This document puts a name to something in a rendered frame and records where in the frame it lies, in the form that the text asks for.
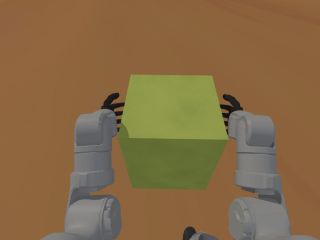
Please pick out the right robot foot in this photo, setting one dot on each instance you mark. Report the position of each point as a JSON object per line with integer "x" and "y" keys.
{"x": 188, "y": 233}

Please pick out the carton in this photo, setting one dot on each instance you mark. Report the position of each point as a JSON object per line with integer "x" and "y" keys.
{"x": 172, "y": 132}

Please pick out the right robot upper arm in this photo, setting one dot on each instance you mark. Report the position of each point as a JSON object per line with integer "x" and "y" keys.
{"x": 256, "y": 218}

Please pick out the left robot hand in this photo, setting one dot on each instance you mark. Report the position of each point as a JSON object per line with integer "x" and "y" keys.
{"x": 107, "y": 105}

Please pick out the right robot hand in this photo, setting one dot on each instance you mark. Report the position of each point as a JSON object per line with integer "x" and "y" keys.
{"x": 236, "y": 107}

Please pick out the robot left forearm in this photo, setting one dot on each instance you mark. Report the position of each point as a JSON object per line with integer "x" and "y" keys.
{"x": 93, "y": 170}

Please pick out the left robot upper arm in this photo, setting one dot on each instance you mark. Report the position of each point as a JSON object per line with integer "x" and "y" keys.
{"x": 91, "y": 217}

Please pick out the robot right forearm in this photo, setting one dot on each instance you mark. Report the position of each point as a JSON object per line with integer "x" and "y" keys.
{"x": 256, "y": 172}

